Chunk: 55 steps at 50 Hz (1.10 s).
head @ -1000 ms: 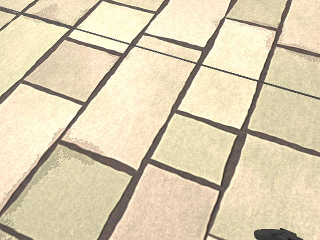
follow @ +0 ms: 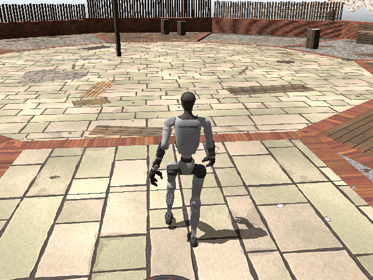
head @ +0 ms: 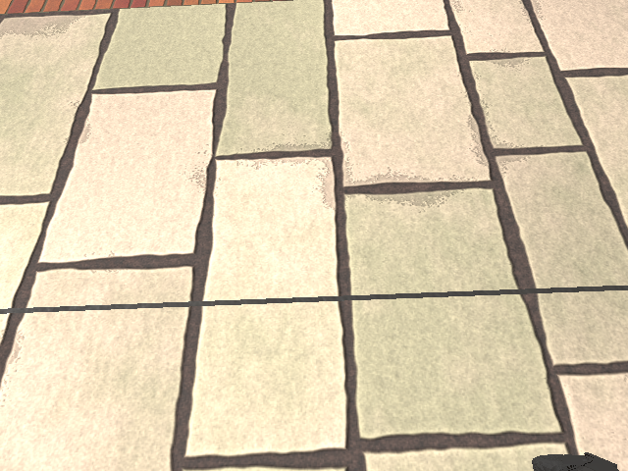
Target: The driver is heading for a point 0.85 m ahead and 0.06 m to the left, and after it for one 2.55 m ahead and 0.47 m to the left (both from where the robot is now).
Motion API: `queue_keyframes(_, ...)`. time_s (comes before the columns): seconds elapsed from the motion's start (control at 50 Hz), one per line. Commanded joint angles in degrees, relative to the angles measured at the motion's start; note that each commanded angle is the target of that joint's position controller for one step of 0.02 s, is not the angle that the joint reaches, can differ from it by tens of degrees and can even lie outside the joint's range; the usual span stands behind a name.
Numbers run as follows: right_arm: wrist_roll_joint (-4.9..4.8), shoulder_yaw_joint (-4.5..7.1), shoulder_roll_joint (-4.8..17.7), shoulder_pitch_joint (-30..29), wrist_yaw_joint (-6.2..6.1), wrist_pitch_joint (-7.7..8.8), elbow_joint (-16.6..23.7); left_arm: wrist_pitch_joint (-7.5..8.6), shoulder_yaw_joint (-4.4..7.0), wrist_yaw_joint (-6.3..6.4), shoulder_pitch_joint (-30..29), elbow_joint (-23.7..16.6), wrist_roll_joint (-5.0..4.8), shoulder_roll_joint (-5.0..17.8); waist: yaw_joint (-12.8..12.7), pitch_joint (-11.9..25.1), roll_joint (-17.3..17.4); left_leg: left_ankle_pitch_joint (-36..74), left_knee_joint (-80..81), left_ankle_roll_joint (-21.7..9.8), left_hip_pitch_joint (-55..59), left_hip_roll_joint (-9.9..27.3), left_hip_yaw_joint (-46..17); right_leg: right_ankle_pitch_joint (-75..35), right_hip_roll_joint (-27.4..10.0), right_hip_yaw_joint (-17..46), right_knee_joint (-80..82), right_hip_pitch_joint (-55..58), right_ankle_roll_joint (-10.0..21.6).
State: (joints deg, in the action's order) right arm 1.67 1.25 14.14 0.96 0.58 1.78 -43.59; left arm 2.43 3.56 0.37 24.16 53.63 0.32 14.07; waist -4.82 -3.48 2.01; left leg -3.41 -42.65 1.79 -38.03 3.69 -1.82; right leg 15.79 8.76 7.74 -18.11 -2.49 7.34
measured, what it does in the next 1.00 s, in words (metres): walks ahead: left foot, then right foot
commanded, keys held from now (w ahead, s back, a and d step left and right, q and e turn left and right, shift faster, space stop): e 0.10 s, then no key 0.80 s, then w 0.10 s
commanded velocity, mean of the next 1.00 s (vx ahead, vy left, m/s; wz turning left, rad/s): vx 0.08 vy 0.00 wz -0.20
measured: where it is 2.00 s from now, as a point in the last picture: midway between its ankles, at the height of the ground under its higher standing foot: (367, 389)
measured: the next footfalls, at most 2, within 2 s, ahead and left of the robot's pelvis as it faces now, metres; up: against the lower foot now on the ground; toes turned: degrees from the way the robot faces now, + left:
left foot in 0.12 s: +0.24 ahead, +0.11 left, +0.00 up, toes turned -9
right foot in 0.52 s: +0.12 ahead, -0.08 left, +0.00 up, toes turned -7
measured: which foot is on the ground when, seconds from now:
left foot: up 0.00-0.10, down 0.12-1.00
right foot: down 0.00-0.12, up 0.14-0.50, down 0.52-1.00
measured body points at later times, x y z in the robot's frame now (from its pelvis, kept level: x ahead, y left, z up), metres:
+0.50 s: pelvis +0.10 +0.03 -0.01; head +0.11 +0.02 +0.44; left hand +0.25 +0.26 -0.14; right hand +0.12 -0.24 -0.14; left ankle +0.20 +0.11 -0.74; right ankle +0.08 -0.08 -0.74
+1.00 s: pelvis +0.13 +0.01 +0.00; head +0.12 +0.02 +0.45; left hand +0.19 +0.25 -0.15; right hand +0.09 -0.23 -0.15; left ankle +0.18 +0.12 -0.74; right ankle +0.08 -0.08 -0.74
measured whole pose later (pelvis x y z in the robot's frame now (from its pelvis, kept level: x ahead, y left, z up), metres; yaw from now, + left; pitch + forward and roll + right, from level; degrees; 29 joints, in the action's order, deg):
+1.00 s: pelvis +0.13 +0.01 +0.00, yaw -9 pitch -1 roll +0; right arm 1.1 0.6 11.1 18.1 -0.7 -0.4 -59.8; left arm 0.3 0.5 1.6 16.6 59.9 0.5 11.7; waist 0.6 -0.3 0.0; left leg -15.8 -27.7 -1.5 -14.7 -0.3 0.2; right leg 17.0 3.2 1.4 -24.3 -7.0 3.5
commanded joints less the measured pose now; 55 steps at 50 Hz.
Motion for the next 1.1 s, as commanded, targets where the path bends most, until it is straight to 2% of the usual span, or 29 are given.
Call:
queue_keyframes(0.02,-0.61,0.38,4.4,-4.1,-0.48,1.09,5.0,-0.53,1.73,0.94,4.4,-2.1,0.62,8.5,0.1,2.9,-7.5,0.3,5.3,-1.1,4.1,-5.4,2.6,-49.7,-12.3,8.9,-5.9,2.7,1.1)
queue_keyframes(0.06,-0.7,0.82,6.6,2.2,-1.06,1.77,3.5,-0.61,2.07,1.39,0.3,-3.8,0.95,9.4,3.5,4.3,-8.3,-1.3,11.8,-2.9,13.9,-6.7,0.9,-51.1,-11.6,10.6,-11.1,0.8,-1.0)
queue_keyframes(0.08,-0.7,1.24,7.9,7.3,-1.52,2.29,2.0,-0.22,2.3,1.25,-1.8,-4.6,0.68,10.2,6.0,6.0,-8.3,1.1,15.8,-3.9,20.7,-7.1,0.7,-51.1,-10.5,11.4,-15.9,-0.5,-2.1)
queue_keyframes(0.1,-0.27,1.66,9.4,14.6,-2.12,3.39,0.4,0.47,2.24,0.69,-4.3,-5.8,-0.27,10.0,10.0,9.1,-6.1,11.7,20.7,-5.6,32.5,-2.8,-1.8,-44.0,-7.9,10.6,-25.5,-5.7,-3.4)
queue_keyframes(0.12,0.57,2.23,13.3,20.6,-2.85,3.71,0.4,0.99,1.17,0.65,-2.2,-8.4,-1.49,5.7,10.2,18.2,3.7,38.5,14.9,-8.9,47.1,13.6,-13.3,-9.7,-3.4,4.4,-42.1,-14.1,-4.8)
queue_keyframes(0.14,-0.03,2.01,13.3,19.5,-2.25,2.59,1.8,0.41,1.54,1.49,8.3,-7.5,-1.67,4.9,4.2,24.4,10.4,66.8,10.8,-16.1,52.9,25.8,-26.6,25.8,2.8,0.2,-53.9,-21.4,-4.6)
queue_keyframes(0.16,-1.4,2.56,11.8,16.2,-1.93,1.62,2.6,-0.73,1.88,1.85,11.5,-5.3,-0.17,7.9,3.2,25.7,9.2,54.0,14.2,-20.8,48.1,25.7,-30.7,21.4,-0.1,0.2,-60.4,-24.4,-5.1)
queue_keyframes(0.18,-1.76,1.49,6.7,11.0,-2.08,1.13,4.3,-1.99,1.99,1.41,6.9,-4.5,1.19,8.9,3.1,18.8,3.0,33.4,18.4,-20.2,40.0,21.1,-25.5,16.4,-2.6,-0.6,-61.1,-25.9,-6.0)
queue_keyframes(0.2,-1.55,0.19,3.0,7.8,-2.19,0.68,4.6,-2.73,1.99,0.65,1.3,-5.4,1.86,8.5,3.3,11.5,0.2,22.3,22.3,-17.1,31.6,15.2,-18.2,13.7,-3.9,-1.2,-56.8,-25.6,-6.7)
queue_keyframes(0.24,-0.46,0.29,4.5,8.4,-2.26,0.54,2.9,-4.23,1.36,-0.46,-0.4,-6.0,1.58,5.8,2.6,6.9,3.4,20.0,25.6,-14.9,24.0,10.0,-9.9,10.2,-4.5,-2.1,-52.0,-22.1,-7.9)
queue_keyframes(0.3,-0.14,0.54,5.5,9.7,-1.81,1.14,1.1,-5.02,0.68,-0.6,0.1,-5.9,1.07,4.3,1.5,8.6,4.1,22.3,25.8,-14.6,21.9,8.4,-5.6,8.7,-3.6,-3.2,-45.3,-18.2,-8.0)
queue_keyframes(0.36,-0.1,0.7,6.2,9.7,-1.54,0.7,0.4,-5.76,-0.27,-0.51,-3.1,-6.2,1.35,3.8,2.2,8.5,6.1,8.5,27.5,-14.4,20.5,8.1,-5.1,8.4,-5.2,-5.1,-34.8,-15.8,-7.4)
queue_keyframes(0.42,-0.03,1.3,7.6,11.2,-1.14,-0.71,-0.5,-6.11,-1.01,-0.55,-7.0,-6.8,1.08,4.3,4.2,7.1,7.9,-9.4,29.4,-14.2,19.1,8.0,-7.4,8.3,-5.7,-7.5,-25.3,-12.4,-6.6)
queue_keyframes(0.46,-0.41,1.59,8.3,11.7,-1.07,-1.84,-0.9,-5.66,-1.38,-0.34,-6.4,-6.1,1.01,4.1,3.7,5.9,6.5,-14.8,28.8,-13.2,17.3,8.1,-8.4,5.3,-5.6,-8.9,-16.9,-8.1,-5.6)
queue_keyframes(0.5,-0.76,1.47,7.7,13.9,-1.32,-2.49,-2.0,-4.49,-1.67,0.09,-5.6,-5.4,1.32,4.6,3.0,3.2,3.2,-20.0,27.6,-8.7,12.0,7.0,-8.2,-0.4,-6.8,-6.2,-4.0,-1.6,-3.1)
queue_keyframes(0.52,-0.85,0.95,5.4,15.2,-1.08,-2.35,-1.6,-3.67,-1.67,0.55,-6.3,-6.1,2.18,6.7,3.9,3.1,-3.6,-20.6,21.7,-5.3,10.1,4.1,-5.3,4.1,-15.2,4.7,3.5,-0.8,-1.5)
queue_keyframes(0.54,-1.98,0.2,2.2,15.0,-1.08,-2.04,-0.7,-3.33,-1.31,0.82,-9.9,-6.6,1.48,9.4,6.0,1.2,-13.7,-17.9,17.3,-2.6,13.1,-3.5,2.8,9.6,-24.3,15.5,8.8,-11.5,2.5)
queue_keyframes(0.56,-1.43,0.5,3.7,14.2,-1.21,-2.31,-2.5,-2.64,-2.32,0.73,-13.5,-6.7,1.47,5.8,5.8,-0.8,-10.4,-14.9,13.1,-2.7,23.1,-2.1,0.6,11.4,-24.0,13.3,9.6,-20.6,3.0)
queue_keyframes(0.58,-1.44,0.5,2.9,14.8,-0.94,-2.38,-3.1,-2.05,-2.95,0.86,-15.6,-6.3,1.1,4.2,7.6,-0.5,-9.5,-10.7,14.4,-3.0,27.1,-2.5,0.5,11.8,-20.4,9.5,8.6,-22.2,1.1)
queue_keyframes(0.64,-0.28,0.39,3.6,17.2,-0.88,-1.67,-5.7,-1.13,-2.99,1.3,-14.5,-4.4,0.53,4.6,8.1,0.8,-8.7,-2.1,20.1,-2.7,29.7,-0.9,0.1,1.2,-15.1,3.2,4.3,-16.1,-2.5)
queue_keyframes(0.66,-0.51,0.44,4.4,16.5,-1.07,-1.26,-6.3,-0.89,-3.16,1.17,-11.1,-3.3,0.13,3.8,6.3,2.0,-7.0,-1.8,21.2,-2.4,31.4,0.3,-1.5,0.1,-14.5,3.6,4.0,-15.9,-3.1)
queue_keyframes(0.68,-1.0,0.5,4.5,17.3,-0.98,-1.08,-7.2,-1.0,-3.0,1.14,-9.9,-2.2,-0.07,4.2,6.3,1.6,-6.2,-3.1,21.5,-2.4,29.7,0.6,-2.0,1.4,-13.7,3.0,4.3,-14.5,-3.2)
queue_keyframes(0.76,-1.02,0.09,2.9,17.4,-1.13,-1.23,-10.1,-1.45,-2.71,1.35,-8.9,0.2,0.11,4.0,5.8,-0.5,-2.0,-4.1,23.1,-2.5,26.6,0.6,-2.5,-0.8,-13.2,1.7,2.5,-11.5,-2.7)
queue_keyframes(0.9,-1.0,-0.1,2.1,17.7,-1.74,-1.21,-13.9,-1.27,-2.71,1.56,-7.9,3.8,0.0,2.8,5.6,0.7,-1.0,-3.1,23.3,-3.1,27.9,1.2,-3.1,-4.6,-12.7,0.3,1.4,-9.7,-2.8)
queue_keyframes(0.94,-0.84,0.1,2.2,18.2,-1.69,-1.48,-14.7,-1.52,-2.24,1.55,-6.0,5.0,0.13,3.8,5.2,1.3,-2.5,-14.3,20.9,-3.8,27.1,-1.2,-1.4,8.7,-11.8,0.7,2.3,-10.0,-1.7)
queue_keyframes(0.98,-0.28,0.56,2.7,16.7,-1.3,-1.88,-14.1,-2.14,-1.34,1.34,-4.7,5.2,0.27,5.7,4.1,-2.6,-5.3,-26.2,15.8,-4.9,20.0,-3.9,0.8,25.6,-13.7,5.0,4.9,-11.9,1.2)
queue_keyframes(1.02,0.38,0.11,0.0,14.1,-0.63,-1.53,-12.6,-2.01,-0.52,1.31,-2.1,6.0,0.29,7.0,2.9,-6.6,-9.9,-21.0,7.2,-4.9,13.1,-5.1,4.9,31.6,-20.8,13.7,10.3,-10.3,5.0)
queue_keyframes(1.06,0.53,0.44,0.7,12.9,-0.22,-0.4,-11.5,-1.21,-0.17,1.18,-2.2,6.1,0.6,6.6,3.1,-7.1,-9.4,-18.5,2.0,-5.8,9.9,-2.4,4.0,25.7,-24.4,16.4,11.7,-8.5,7.1)
queue_keyframes(1.1,0.08,0.87,1.3,13.4,0.26,0.9,-10.9,-0.19,0.15,0.9,-2.8,6.3,0.77,6.7,4.2,-6.4,-8.6,-19.7,5.0,-6.7,11.3,-1.6,4.0,18.8,-23.8,13.5,9.4,-7.1,6.9)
